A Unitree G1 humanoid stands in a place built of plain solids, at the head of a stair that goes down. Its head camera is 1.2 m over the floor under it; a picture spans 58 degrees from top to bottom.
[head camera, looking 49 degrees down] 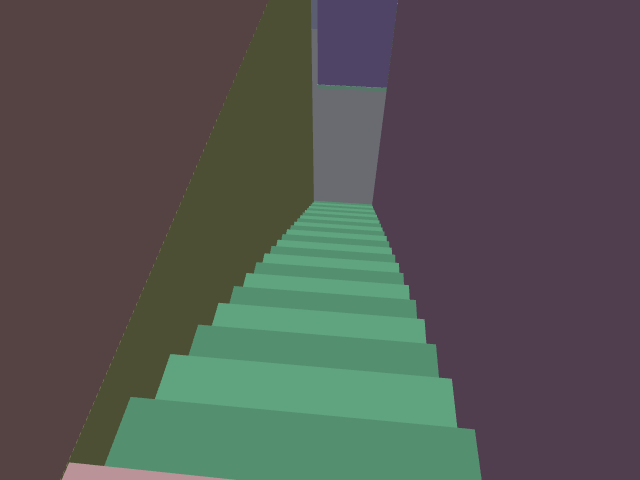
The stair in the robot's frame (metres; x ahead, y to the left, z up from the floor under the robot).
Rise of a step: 0.20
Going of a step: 0.25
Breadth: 1.10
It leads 5 degrees to the right of straight ahead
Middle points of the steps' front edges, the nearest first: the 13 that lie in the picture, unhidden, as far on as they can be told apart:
0.49 0.07 -0.19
0.74 0.05 -0.39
0.98 0.02 -0.59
1.23 0.00 -0.78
1.47 -0.02 -0.98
1.72 -0.05 -1.17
1.97 -0.07 -1.37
2.21 -0.09 -1.57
2.46 -0.11 -1.76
2.70 -0.14 -1.96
2.95 -0.16 -2.16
3.20 -0.18 -2.35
3.44 -0.21 -2.55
